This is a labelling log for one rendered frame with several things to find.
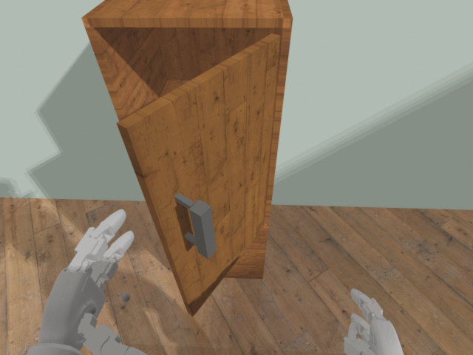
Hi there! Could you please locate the handle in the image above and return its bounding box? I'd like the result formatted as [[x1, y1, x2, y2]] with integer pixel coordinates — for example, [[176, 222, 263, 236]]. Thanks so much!
[[174, 193, 217, 259]]

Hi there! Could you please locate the cupboard door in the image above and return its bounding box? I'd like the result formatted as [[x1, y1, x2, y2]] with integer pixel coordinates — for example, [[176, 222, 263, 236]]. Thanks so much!
[[117, 33, 280, 317]]

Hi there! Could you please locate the robot right hand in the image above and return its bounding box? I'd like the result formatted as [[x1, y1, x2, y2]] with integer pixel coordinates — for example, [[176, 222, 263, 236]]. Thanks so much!
[[344, 288, 404, 355]]

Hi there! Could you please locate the robot left hand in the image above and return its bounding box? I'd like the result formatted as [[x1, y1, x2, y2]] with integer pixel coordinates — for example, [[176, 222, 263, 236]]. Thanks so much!
[[39, 209, 147, 355]]

